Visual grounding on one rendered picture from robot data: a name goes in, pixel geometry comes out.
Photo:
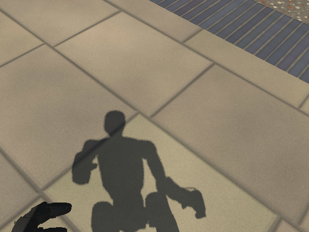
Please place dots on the robot left hand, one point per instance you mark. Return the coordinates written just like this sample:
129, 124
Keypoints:
40, 214

